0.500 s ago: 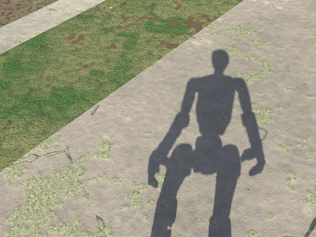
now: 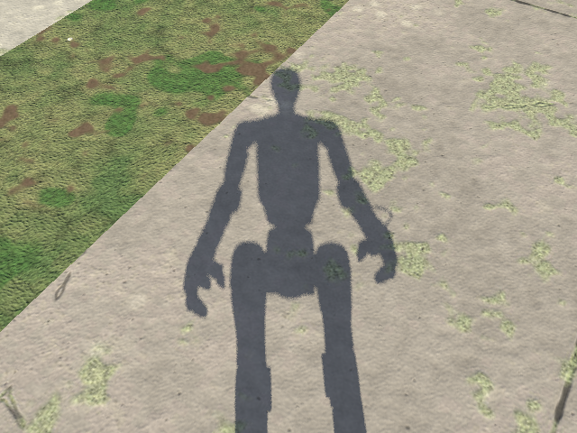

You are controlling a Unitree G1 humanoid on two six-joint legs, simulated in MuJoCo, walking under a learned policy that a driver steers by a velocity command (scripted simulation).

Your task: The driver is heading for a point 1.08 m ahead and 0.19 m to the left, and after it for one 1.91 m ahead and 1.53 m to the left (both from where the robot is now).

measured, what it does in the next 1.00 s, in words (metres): walks ahead, turning left: right foot, then left foot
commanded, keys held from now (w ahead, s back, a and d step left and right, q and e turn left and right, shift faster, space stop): w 0.24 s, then w+q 0.76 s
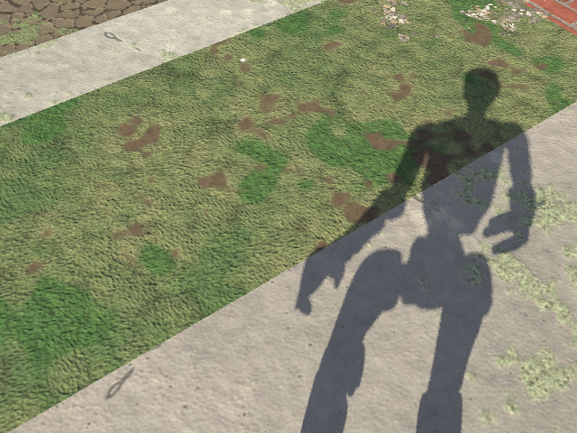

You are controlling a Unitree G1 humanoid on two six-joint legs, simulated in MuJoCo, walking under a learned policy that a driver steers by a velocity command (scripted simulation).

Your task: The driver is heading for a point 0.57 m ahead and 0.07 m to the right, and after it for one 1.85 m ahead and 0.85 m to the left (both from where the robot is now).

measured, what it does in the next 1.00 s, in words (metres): walks ahead: right foot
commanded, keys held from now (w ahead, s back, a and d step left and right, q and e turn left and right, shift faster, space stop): w+q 0.04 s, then w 0.08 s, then w+e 0.38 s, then e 0.06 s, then q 0.44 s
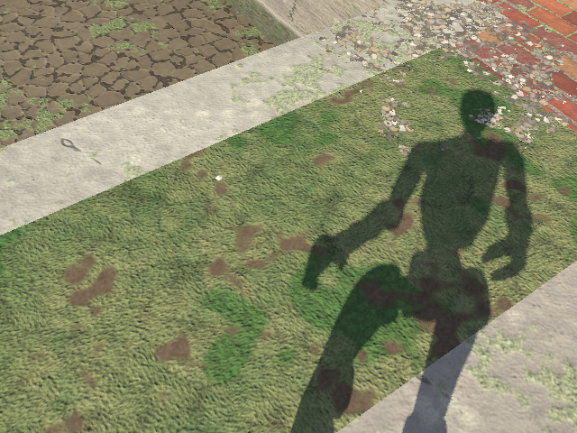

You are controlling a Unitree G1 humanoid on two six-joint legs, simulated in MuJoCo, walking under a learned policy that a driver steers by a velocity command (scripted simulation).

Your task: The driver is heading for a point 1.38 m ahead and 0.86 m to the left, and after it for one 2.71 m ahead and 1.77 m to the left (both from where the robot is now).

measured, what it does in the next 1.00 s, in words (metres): steps on the spot, turning left: left foot, then right foot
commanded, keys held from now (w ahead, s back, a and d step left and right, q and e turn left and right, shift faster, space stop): q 1.00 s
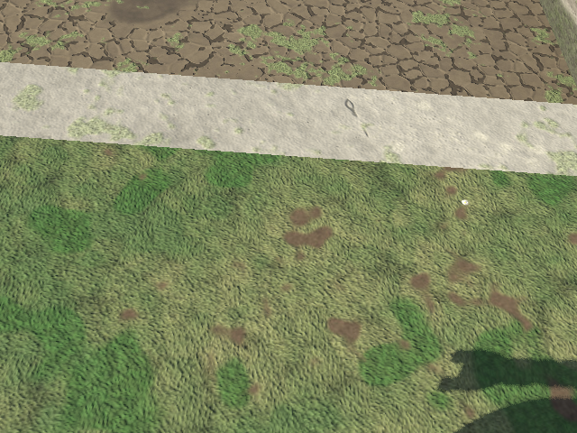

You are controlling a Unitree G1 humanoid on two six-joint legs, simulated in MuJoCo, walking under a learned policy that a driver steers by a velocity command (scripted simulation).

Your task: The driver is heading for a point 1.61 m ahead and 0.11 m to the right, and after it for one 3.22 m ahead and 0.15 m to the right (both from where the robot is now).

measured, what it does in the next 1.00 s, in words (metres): steps on the spot: right foot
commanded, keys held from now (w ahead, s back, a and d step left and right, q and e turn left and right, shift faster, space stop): q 0.06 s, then no key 0.62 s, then w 0.30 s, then w+e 0.02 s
